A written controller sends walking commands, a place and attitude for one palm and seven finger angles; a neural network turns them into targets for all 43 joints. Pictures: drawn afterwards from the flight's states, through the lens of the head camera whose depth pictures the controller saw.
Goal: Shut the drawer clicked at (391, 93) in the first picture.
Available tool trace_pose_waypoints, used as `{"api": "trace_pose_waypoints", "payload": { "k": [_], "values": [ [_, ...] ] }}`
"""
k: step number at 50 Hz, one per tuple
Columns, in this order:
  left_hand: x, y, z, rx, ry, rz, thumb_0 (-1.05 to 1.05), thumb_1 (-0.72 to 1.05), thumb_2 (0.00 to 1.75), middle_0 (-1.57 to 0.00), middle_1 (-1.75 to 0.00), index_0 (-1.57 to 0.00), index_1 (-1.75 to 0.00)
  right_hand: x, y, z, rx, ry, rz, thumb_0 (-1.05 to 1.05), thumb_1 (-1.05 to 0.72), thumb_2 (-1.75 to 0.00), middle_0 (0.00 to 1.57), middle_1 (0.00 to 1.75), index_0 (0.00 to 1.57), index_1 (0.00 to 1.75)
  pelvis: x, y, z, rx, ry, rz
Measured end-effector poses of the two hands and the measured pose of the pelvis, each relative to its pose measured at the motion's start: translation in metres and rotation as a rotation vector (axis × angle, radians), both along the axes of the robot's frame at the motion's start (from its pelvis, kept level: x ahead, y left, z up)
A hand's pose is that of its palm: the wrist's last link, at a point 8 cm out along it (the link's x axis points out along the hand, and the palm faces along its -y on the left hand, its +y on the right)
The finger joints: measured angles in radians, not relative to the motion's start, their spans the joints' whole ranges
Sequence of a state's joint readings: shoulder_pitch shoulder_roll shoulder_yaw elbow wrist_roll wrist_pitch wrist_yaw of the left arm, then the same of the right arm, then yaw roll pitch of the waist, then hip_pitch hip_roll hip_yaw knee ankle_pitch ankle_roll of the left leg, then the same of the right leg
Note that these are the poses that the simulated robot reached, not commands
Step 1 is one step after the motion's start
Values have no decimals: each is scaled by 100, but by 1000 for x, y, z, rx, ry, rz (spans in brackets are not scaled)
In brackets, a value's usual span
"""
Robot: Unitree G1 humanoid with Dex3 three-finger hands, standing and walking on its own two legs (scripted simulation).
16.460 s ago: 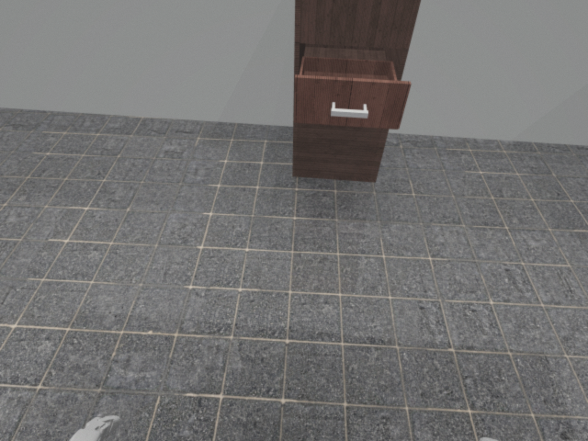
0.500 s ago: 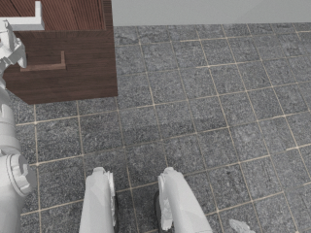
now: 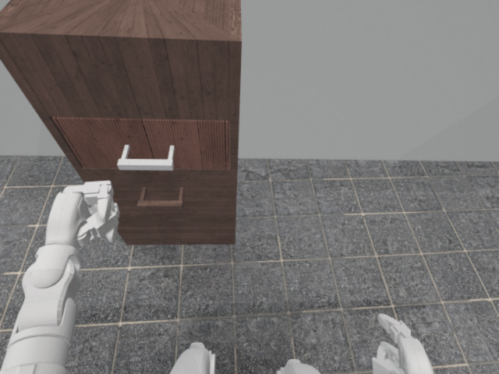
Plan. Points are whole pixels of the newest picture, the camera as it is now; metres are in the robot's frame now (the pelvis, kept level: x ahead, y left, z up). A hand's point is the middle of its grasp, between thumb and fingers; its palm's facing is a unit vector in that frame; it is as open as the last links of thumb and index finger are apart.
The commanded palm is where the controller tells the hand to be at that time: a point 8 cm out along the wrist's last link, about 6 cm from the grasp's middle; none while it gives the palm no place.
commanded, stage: draw the hand back to the body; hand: left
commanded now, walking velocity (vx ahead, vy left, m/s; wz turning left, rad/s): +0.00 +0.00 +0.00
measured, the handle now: (147, 157) +0.59 +0.25 -0.11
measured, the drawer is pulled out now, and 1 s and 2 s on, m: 0.00 0.00 0.00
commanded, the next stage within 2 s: step back with the hand held close in 0.82 s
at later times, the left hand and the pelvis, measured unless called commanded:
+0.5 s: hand (28, 234) +0.25 +0.23 +0.19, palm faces +0.33 -0.87 -0.37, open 3.2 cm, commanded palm +0.19 +0.28 +0.22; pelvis +0.03 +0.00 +0.07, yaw +0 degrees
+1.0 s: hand out of the picture +0.21 +0.22 +0.24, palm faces +0.40 -0.82 -0.41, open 3.2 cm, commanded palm +0.16 +0.26 +0.25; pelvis +0.03 -0.02 +0.07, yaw +0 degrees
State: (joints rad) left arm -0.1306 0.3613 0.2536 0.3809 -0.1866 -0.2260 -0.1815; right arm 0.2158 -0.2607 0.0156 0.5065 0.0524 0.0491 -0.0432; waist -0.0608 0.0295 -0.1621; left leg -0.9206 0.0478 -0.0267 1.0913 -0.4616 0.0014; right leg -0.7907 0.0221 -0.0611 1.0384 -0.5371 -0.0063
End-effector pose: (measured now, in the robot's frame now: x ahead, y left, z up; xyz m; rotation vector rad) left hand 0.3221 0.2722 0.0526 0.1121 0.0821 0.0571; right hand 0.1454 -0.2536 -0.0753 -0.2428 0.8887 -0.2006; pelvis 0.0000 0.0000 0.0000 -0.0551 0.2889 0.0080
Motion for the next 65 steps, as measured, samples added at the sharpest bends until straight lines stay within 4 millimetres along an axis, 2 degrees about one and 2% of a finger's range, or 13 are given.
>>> {"api": "trace_pose_waypoints", "payload": {
  "k": [7, 11, 15, 24, 34, 37, 42, 45, 49, 54, 59, 62, 65],
  "values": [
    [-48, 4, 40, 175, 94, 176, 1, 90, 90, -140, -160, -140, -160, 13, 13, 31, 23, -55, -13, 1, -91, -90, 20, 30, 20, 30, 11, 2, 32, 26, -100, -7],
    [-61, 14, 71, 226, 57, 261, 1, 90, 90, -140, -160, -140, -160, 24, 23, 38, 44, -76, 14, 1, -91, -90, 20, 30, 20, 30, 16, 2, 44, 33, -153, -1],
    [-71, 12, 101, 246, 5, 286, 1, 90, 90, -140, -160, -140, -160, 36, 30, 45, 73, -116, 38, 2, -91, -90, 20, 30, 20, 30, 22, 2, 53, 40, -198, 0],
    [-107, 0, 146, 273, -70, 267, 1, 90, 90, -140, -160, -140, -160, 63, 33, 68, 99, -213, 76, 2, -91, -90, 20, 30, 20, 30, 34, -2, 66, 53, -273, -7],
    [-151, -5, 211, 391, -251, 308, 1, 90, 90, -141, -160, -140, -160, 82, 30, 81, 103, -294, 128, 2, -91, -90, 20, 30, 20, 30, 37, -9, 71, 54, -314, 1],
    [-157, -7, 213, 394, -261, 321, 1, 90, 90, -141, -160, -140, -160, 83, 31, 80, 111, -295, 131, 2, -91, -90, 20, 30, 20, 30, 36, -11, 72, 55, -322, 3],
    [-156, -5, 191, 346, -182, 351, 1, 90, 90, -141, -160, -140, -160, 76, 28, 75, 112, -269, 129, 2, -91, -90, 20, 30, 20, 30, 31, -15, 72, 58, -331, 5],
    [-154, -10, 186, 333, -165, 341, 1, 90, 90, -141, -160, -140, -160, 69, 25, 73, 103, -257, 126, 2, -91, -90, 20, 30, 20, 30, 31, -17, 72, 58, -333, 3],
    [-152, -17, 198, 359, -217, 307, 1, 89, 90, -141, -160, -140, -160, 63, 20, 72, 93, -254, 119, 2, -91, -90, 20, 30, 20, 30, 33, -18, 73, 56, -334, 1],
    [-142, -9, 216, 446, -307, 279, 1, 89, 90, -141, -160, -140, -160, 52, 10, 69, 77, -203, 83, 2, -91, -90, 20, 30, 20, 30, 28, -15, 74, 45, -311, -5],
    [-136, -4, 199, 449, -213, 219, 1, 90, 90, -141, -160, -140, -160, 33, 2, 67, 60, -143, 16, 2, -91, -90, 20, 30, 20, 30, 19, -6, 76, 48, -285, -27],
    [-141, -5, 189, 442, -159, 175, 1, 90, 90, -141, -160, -140, -160, 20, 0, 67, 43, -109, -8, 2, -91, -90, 20, 30, 20, 30, 12, -2, 76, 49, -275, -33],
    [-152, -3, 189, 446, -156, 149, 1, 89, 90, -141, -160, -140, -160, 10, 3, 70, 21, -88, -11, 2, -91, -90, 20, 30, 20, 30, 4, 1, 76, 46, -270, -33]
  ]
}}
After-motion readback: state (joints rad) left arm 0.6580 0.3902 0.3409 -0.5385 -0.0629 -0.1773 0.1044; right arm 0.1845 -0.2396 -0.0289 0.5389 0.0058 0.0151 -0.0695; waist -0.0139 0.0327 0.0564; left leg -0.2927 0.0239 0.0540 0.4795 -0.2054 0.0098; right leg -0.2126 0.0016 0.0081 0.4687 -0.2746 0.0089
